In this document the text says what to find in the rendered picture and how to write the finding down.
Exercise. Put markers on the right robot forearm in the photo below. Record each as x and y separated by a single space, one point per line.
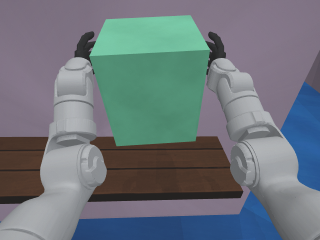
245 116

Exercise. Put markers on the left robot hand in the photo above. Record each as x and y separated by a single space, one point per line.
84 46

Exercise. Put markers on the left robot upper arm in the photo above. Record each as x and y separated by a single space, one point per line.
69 176

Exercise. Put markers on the left robot forearm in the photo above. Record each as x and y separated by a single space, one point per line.
73 121

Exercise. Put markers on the right robot upper arm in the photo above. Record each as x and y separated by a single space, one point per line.
268 167

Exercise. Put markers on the right robot hand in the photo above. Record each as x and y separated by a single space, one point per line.
217 49

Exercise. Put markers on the table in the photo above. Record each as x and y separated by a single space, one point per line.
164 171

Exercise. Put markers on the carton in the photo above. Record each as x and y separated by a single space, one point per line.
151 74

